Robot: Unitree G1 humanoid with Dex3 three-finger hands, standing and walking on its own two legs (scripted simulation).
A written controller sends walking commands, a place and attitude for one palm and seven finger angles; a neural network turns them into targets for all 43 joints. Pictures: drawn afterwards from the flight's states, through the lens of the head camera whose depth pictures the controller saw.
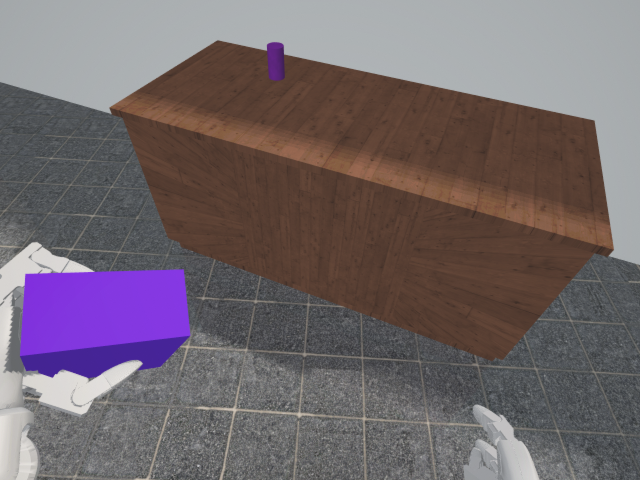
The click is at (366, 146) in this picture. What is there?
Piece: table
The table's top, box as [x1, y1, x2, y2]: [109, 40, 613, 256]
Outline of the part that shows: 109,107 111,113 114,115 606,256 613,249 593,120 288,55 284,55 285,77 282,80 275,81 271,80 268,77 267,56 265,50 218,40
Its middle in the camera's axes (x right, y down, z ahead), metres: +0.11 -0.36 +1.14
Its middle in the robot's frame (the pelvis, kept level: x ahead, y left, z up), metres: +1.09 -0.05 -0.12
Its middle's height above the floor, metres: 0.65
